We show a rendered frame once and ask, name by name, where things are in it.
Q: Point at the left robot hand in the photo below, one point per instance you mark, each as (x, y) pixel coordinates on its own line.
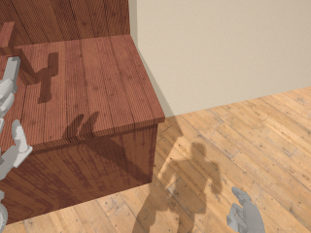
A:
(15, 155)

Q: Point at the tap lever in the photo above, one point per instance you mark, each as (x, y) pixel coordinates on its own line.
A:
(11, 71)

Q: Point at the counter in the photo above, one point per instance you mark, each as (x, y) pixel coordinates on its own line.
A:
(84, 100)

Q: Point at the right robot hand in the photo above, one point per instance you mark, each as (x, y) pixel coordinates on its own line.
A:
(247, 218)

